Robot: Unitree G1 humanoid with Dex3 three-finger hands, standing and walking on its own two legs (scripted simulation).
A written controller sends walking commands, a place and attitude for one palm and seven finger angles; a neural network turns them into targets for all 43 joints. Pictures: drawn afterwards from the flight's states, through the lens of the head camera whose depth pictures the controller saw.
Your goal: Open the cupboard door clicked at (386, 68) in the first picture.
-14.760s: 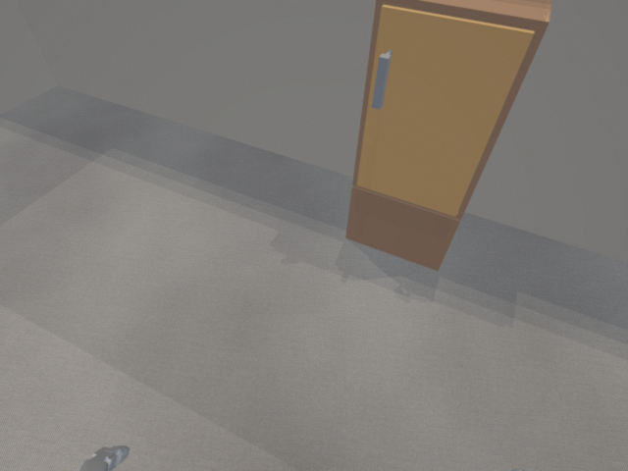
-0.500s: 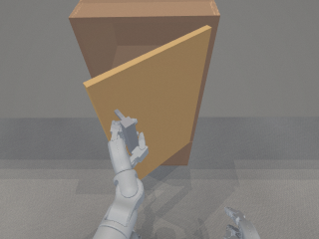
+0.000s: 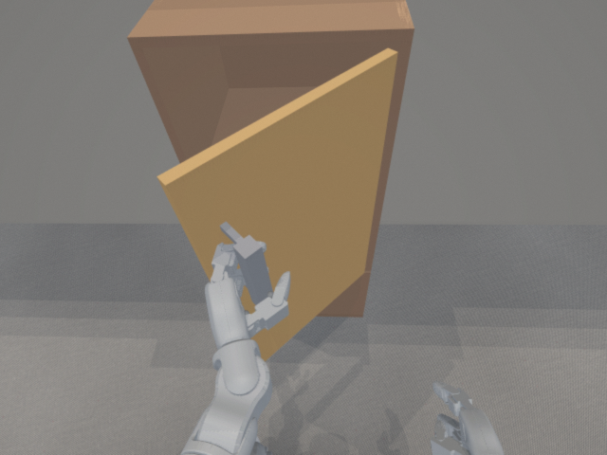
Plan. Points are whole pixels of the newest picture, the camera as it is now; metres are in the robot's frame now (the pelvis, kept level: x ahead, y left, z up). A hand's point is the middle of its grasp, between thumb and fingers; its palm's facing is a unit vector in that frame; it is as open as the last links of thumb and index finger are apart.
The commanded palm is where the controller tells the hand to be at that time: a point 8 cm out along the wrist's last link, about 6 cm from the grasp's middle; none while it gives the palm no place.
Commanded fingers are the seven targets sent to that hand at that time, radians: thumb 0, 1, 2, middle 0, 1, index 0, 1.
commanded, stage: open thumb and fingers to let go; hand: left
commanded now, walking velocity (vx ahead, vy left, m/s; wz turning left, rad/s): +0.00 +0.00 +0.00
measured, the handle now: (246, 267) +0.36 +0.09 +0.05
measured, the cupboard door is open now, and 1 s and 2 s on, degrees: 45 51 50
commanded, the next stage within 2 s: slide the hand sideways off the handle in 0.54 s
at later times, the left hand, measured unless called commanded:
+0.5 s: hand (270, 299) +0.31 +0.05 +0.04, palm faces +0.25 -0.97 -0.05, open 15.0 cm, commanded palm +0.26 +0.08 +0.05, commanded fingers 0.00 -0.50 0.30 -0.15 -0.30 -0.15 -0.30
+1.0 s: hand (282, 328) +0.27 +0.04 +0.05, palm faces -0.13 -0.99 +0.04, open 16.3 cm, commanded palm +0.25 +0.10 +0.05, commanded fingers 0.00 -0.50 0.30 -0.15 -0.30 -0.15 -0.30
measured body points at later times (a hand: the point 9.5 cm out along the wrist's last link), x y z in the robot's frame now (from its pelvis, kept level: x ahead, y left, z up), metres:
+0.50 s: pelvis -0.01 +0.03 -0.01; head +0.04 +0.01 +0.44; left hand +0.29 +0.11 +0.05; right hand +0.15 -0.20 -0.12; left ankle +0.04 +0.18 -0.67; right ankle -0.04 -0.05 -0.67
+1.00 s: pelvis -0.02 +0.05 -0.01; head +0.03 +0.04 +0.44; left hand +0.27 +0.09 +0.05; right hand +0.12 -0.18 -0.11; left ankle +0.04 +0.18 -0.67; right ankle -0.04 -0.05 -0.67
